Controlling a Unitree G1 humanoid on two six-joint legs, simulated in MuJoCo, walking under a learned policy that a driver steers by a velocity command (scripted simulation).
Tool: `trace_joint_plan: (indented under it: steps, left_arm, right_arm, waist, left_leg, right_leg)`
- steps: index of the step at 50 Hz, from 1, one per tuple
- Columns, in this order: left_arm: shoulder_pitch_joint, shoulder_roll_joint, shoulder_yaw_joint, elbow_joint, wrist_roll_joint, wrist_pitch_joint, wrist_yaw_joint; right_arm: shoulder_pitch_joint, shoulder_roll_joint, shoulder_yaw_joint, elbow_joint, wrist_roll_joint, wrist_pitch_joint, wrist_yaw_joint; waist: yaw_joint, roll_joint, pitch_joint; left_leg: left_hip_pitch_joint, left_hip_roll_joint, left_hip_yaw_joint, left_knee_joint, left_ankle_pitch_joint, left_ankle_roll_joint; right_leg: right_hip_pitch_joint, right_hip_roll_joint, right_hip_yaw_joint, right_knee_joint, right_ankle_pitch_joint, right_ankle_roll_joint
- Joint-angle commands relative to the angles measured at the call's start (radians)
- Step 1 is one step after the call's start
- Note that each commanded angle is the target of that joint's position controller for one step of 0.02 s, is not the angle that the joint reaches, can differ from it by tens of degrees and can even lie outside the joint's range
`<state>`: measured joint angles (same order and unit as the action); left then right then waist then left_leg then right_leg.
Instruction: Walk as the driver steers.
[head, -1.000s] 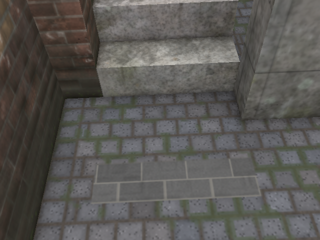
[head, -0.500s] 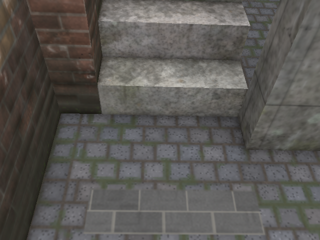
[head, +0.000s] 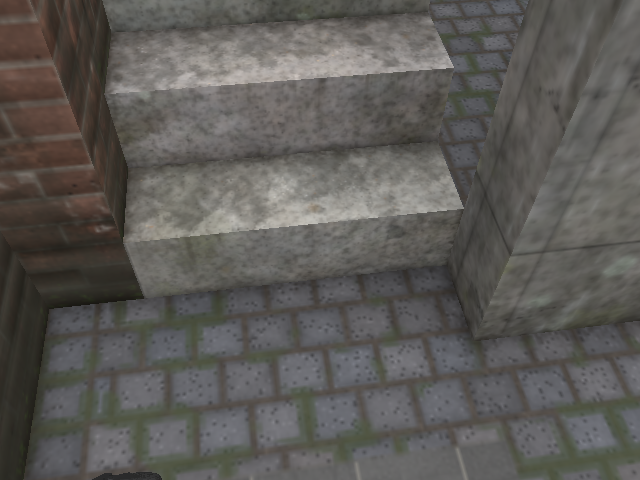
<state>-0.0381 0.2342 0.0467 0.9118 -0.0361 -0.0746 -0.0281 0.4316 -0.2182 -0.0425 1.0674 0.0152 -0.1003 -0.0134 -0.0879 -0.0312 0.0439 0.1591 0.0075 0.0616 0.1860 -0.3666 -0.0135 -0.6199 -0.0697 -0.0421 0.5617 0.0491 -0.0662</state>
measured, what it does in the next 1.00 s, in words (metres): walks ahead: right foot, then left foot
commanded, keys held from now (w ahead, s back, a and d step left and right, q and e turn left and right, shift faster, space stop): w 1.00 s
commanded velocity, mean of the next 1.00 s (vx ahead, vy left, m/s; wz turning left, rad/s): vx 0.50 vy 0.00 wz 0.00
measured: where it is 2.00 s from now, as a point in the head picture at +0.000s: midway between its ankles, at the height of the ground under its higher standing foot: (311, 392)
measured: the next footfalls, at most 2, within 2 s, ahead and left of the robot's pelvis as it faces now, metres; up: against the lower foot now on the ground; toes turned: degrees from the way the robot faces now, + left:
right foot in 0.06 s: +0.23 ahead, -0.13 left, +0.00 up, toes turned -3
left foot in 0.54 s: +0.46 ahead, +0.09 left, +0.00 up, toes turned +5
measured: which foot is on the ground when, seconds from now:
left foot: down 0.00-0.06, up 0.08-0.52, down 0.54-1.00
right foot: up 0.00-0.04, down 0.06-0.56, up 0.58-1.00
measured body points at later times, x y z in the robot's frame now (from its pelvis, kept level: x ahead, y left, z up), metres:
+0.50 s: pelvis +0.28 -0.03 +0.01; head +0.30 -0.02 +0.46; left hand +0.24 +0.22 -0.14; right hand +0.47 -0.26 -0.10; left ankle +0.42 +0.09 -0.71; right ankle +0.19 -0.13 -0.73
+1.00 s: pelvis +0.54 -0.03 +0.00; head +0.57 -0.04 +0.45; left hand +0.74 +0.19 -0.10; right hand +0.51 -0.28 -0.15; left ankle +0.42 +0.08 -0.73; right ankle +0.66 -0.12 -0.73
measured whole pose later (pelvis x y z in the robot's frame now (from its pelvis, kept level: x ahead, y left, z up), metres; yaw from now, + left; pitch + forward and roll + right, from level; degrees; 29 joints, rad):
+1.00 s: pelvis +0.54 -0.03 +0.00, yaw +0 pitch +2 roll +3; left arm 0.01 0.22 0.03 0.86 0.04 -0.09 0.00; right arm 0.38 -0.20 -0.04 1.04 0.00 -0.11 0.00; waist -0.06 -0.04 0.03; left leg 0.01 -0.04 0.09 0.31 -0.34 0.00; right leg -0.45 -0.04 -0.06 0.49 -0.07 -0.05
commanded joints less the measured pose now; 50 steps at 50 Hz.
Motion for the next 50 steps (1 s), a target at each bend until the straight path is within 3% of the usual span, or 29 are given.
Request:
trace_joint_plan:
  steps: [1,2,3,4,5,6,8,9,12,13,14,16,19,23,25,27,28,29,30,31,32,34,37,38,41,44,48,49,50]
  left_arm:
    - [0.040,0.144,0.045,-0.055,0.016,-0.012,-0.013]
    - [0.237,0.185,0.072,0.001,0.006,-0.007,-0.006]
    - [0.427,0.254,0.094,0.048,0.014,-0.004,0.004]
    - [0.483,0.349,0.101,0.060,0.055,-0.004,-0.001]
    - [0.473,0.260,0.075,0.062,0.054,-0.007,-0.002]
    - [0.379,0.195,0.056,0.045,0.039,-0.016,0.002]
    - [0.225,0.105,0.022,0.011,0.049,-0.028,0.001]
    - [0.200,0.082,0.011,0.013,0.061,-0.032,0.001]
    - [0.207,0.114,0.006,0.038,0.051,-0.035,0.007]
    - [0.296,0.132,0.018,0.087,0.065,-0.040,0.013]
    - [0.337,0.120,0.017,0.102,0.062,-0.048,0.012]
    - [0.351,0.093,0.010,0.093,0.064,-0.040,0.005]
    - [0.373,0.125,0.019,0.079,0.060,-0.030,0.004]
    - [0.405,0.162,0.045,0.078,0.074,-0.032,0.014]
    - [0.427,0.169,0.054,0.089,0.072,-0.038,0.025]
    - [0.435,0.128,0.044,0.090,0.069,-0.030,0.026]
    - [0.418,0.068,0.022,0.056,0.060,-0.031,0.023]
    - [0.456,0.025,0.010,0.012,0.047,-0.033,0.014]
    - [0.425,0.077,0.018,0.044,0.082,-0.020,0.028]
    - [0.369,0.078,0.014,0.028,0.079,-0.018,0.031]
    - [0.352,0.059,0.009,0.031,0.071,-0.017,0.030]
    - [0.339,0.052,0.006,0.032,0.093,0.006,0.029]
    - [0.289,0.044,0.004,0.012,0.094,0.022,0.004]
    - [0.239,0.036,0.000,-0.004,0.093,0.019,0.001]
    - [0.106,0.005,-0.013,-0.051,0.097,0.009,0.017]
    - [0.031,0.024,-0.013,-0.091,0.071,-0.003,0.021]
    - [0.112,0.065,0.000,-0.079,0.077,-0.018,0.036]
    - [0.193,0.067,0.010,-0.049,0.073,-0.022,0.036]
    - [0.313,0.086,0.020,-0.005,0.087,-0.035,0.045]
  right_arm:
    - [-0.033,-0.198,-0.038,-0.034,0.005,0.007,-0.010]
    - [-0.070,-0.199,-0.035,-0.043,-0.007,0.019,-0.013]
    - [-0.059,-0.183,-0.025,-0.066,-0.022,0.031,-0.011]
    - [0.110,-0.004,0.020,-0.078,-0.022,0.001,0.008]
    - [0.043,-0.071,0.007,-0.067,0.020,-0.034,0.022]
    - [-0.085,-0.148,-0.012,-0.108,0.046,-0.052,0.027]
    - [-0.182,-0.167,-0.021,-0.135,0.013,-0.048,0.013]
    - [-0.160,-0.152,-0.024,-0.135,0.001,-0.031,0.014]
    - [-0.153,-0.103,-0.016,-0.150,0.001,0.005,0.010]
    - [-0.195,-0.069,0.002,-0.169,-0.098,0.040,0.038]
    - [-0.220,-0.057,0.005,-0.187,-0.106,0.059,0.048]
    - [-0.250,-0.080,0.006,-0.199,-0.065,0.073,0.057]
    - [-0.383,-0.091,0.012,-0.239,-0.044,0.065,0.062]
    - [-0.466,-0.129,-0.001,-0.275,-0.053,0.049,0.059]
    - [-0.440,-0.136,-0.005,-0.277,-0.053,0.034,0.043]
    - [-0.239,-0.145,-0.020,-0.210,-0.067,0.010,0.027]
    - [-0.021,-0.205,-0.041,-0.157,-0.087,-0.004,0.016]
    - [0.076,-0.332,-0.079,-0.122,-0.089,0.002,0.014]
    - [-0.013,-0.260,-0.065,-0.130,-0.073,0.013,0.020]
    - [-0.103,-0.184,-0.045,-0.164,-0.058,0.010,0.023]
    - [-0.148,-0.138,-0.034,-0.169,-0.052,0.006,0.023]
    - [-0.167,-0.102,-0.021,-0.146,-0.032,-0.010,0.015]
    - [-0.101,-0.122,-0.024,-0.096,-0.019,-0.036,0.015]
    - [-0.100,-0.123,-0.025,-0.090,-0.024,-0.038,0.013]
    - [-0.088,-0.136,-0.036,-0.096,-0.027,-0.028,0.016]
    - [-0.070,-0.132,-0.031,-0.080,-0.011,-0.032,0.025]
    - [-0.107,-0.141,-0.032,-0.083,-0.012,-0.026,0.011]
    - [-0.120,-0.125,-0.024,-0.083,-0.010,-0.018,-0.001]
    - [-0.105,-0.116,-0.016,-0.089,-0.015,-0.013,-0.003]
  waist:
    - [0.123,0.171,-0.012]
    - [0.222,0.156,-0.124]
    - [0.285,0.082,-0.261]
    - [0.174,-0.244,-0.428]
    - [0.212,-0.219,-0.442]
    - [0.206,-0.172,-0.261]
    - [0.139,-0.009,-0.132]
    - [0.100,-0.022,-0.121]
    - [0.057,-0.041,-0.058]
    - [0.056,0.007,-0.003]
    - [0.056,-0.018,0.010]
    - [0.064,-0.043,0.010]
    - [0.104,-0.043,0.018]
    - [0.125,-0.019,0.034]
    - [0.120,-0.032,0.029]
    - [0.041,0.012,-0.064]
    - [-0.035,0.106,-0.209]
    - [-0.019,0.359,-0.285]
    - [0.025,0.217,-0.231]
    - [0.040,0.094,-0.142]
    - [0.064,0.052,-0.114]
    - [0.099,0.101,-0.066]
    - [0.105,0.114,-0.050]
    - [0.094,0.106,-0.031]
    - [0.061,0.099,-0.020]
    - [0.053,0.117,-0.024]
    - [0.105,0.124,-0.059]
    - [0.144,0.088,-0.096]
    - [0.178,0.032,-0.165]
  left_leg:
    - [-0.073,0.252,-0.069,0.125,0.798,0.135]
    - [-0.115,0.203,-0.032,0.330,0.889,0.109]
    - [-0.338,0.148,-0.002,0.655,0.667,0.082]
    - [-0.727,-0.062,-0.059,1.063,-0.069,0.013]
    - [-0.858,-0.060,-0.200,1.233,-0.207,0.027]
    - [-0.957,0.006,-0.173,1.266,-0.152,0.053]
    - [-0.854,0.114,-0.138,1.148,0.030,0.070]
    - [-0.772,0.144,-0.150,1.101,0.077,0.070]
    - [-0.725,0.164,-0.132,0.990,0.095,0.058]
    - [-0.700,0.143,-0.071,0.898,0.173,0.038]
    - [-0.714,0.138,-0.059,0.835,0.222,0.028]
    - [-0.700,0.127,-0.043,0.698,0.309,0.017]
    - [-0.652,0.092,-0.011,0.504,0.384,0.013]
    - [-0.645,0.086,-0.040,0.369,0.348,0.039]
    - [-0.635,0.065,-0.016,0.334,0.222,0.069]
    - [-0.376,0.010,0.017,0.217,0.185,0.113]
    - [-0.070,0.168,-0.187,0.189,0.079,0.183]
    - [0.153,0.402,-0.633,0.069,-0.021,0.291]
    - [0.095,0.387,-0.670,0.047,0.012,0.285]
    - [-0.018,0.347,-0.507,0.066,0.126,0.265]
    - [-0.112,0.304,-0.398,0.048,0.216,0.239]
    - [-0.231,0.246,-0.271,-0.002,0.347,0.201]
    - [-0.240,0.228,-0.194,-0.033,0.454,0.219]
    - [-0.242,0.219,-0.177,-0.052,0.437,0.224]
    - [-0.245,0.187,-0.105,-0.067,0.528,0.222]
    - [-0.265,0.154,-0.046,-0.037,0.629,0.173]
    - [-0.182,0.203,-0.066,0.101,0.771,0.142]
    - [-0.171,0.183,-0.047,0.228,0.862,0.132]
    - [-0.225,0.137,-0.027,0.398,0.827,0.109]
  right_leg:
    - [0.229,0.051,-0.019,-0.017,-0.099,-0.040]
    - [0.443,0.088,-0.048,-0.017,-0.130,-0.059]
    - [0.758,-0.051,0.103,0.019,-0.196,-0.107]
    - [1.074,-0.313,0.663,-0.138,-0.415,-0.296]
    - [1.058,-0.327,0.861,-0.325,-0.564,-0.306]
    - [0.925,-0.291,0.695,-0.327,-0.539,-0.246]
    - [0.604,-0.219,0.437,-0.345,-0.309,-0.189]
    - [0.505,-0.188,0.368,-0.369,-0.245,-0.176]
    - [0.379,-0.158,0.247,-0.440,-0.147,-0.176]
    - [0.309,-0.131,0.166,-0.463,-0.104,-0.150]
    - [0.319,-0.123,0.135,-0.465,-0.073,-0.144]
    - [0.334,-0.091,0.086,-0.460,-0.079,-0.118]
    - [0.377,-0.094,0.079,-0.472,-0.146,-0.104]
    - [0.504,-0.155,0.117,-0.434,-0.156,-0.100]
    - [0.581,-0.180,0.125,-0.354,-0.052,-0.105]
    - [0.553,-0.107,0.054,-0.081,0.202,-0.077]
    - [0.349,-0.030,-0.007,0.207,0.072,-0.037]
    - [-0.016,0.141,-0.067,0.529,-0.476,0.007]
    - [-0.114,0.076,0.040,0.684,-0.546,-0.013]
    - [-0.110,0.029,0.053,0.687,-0.471,-0.011]
    - [-0.057,-0.003,0.063,0.631,-0.410,-0.004]
    - [0.027,-0.036,0.059,0.542,-0.352,0.024]
    - [0.022,-0.041,0.029,0.456,-0.280,0.055]
    - [0.001,-0.043,0.025,0.392,-0.243,0.061]
    - [0.025,-0.027,-0.009,0.216,-0.159,0.072]
    - [0.139,0.020,-0.041,0.068,-0.095,0.063]
    - [0.239,0.039,-0.017,-0.029,-0.144,0.016]
    - [0.321,0.063,-0.032,-0.097,-0.123,-0.003]
    - [0.485,0.066,-0.036,-0.144,-0.097,-0.022]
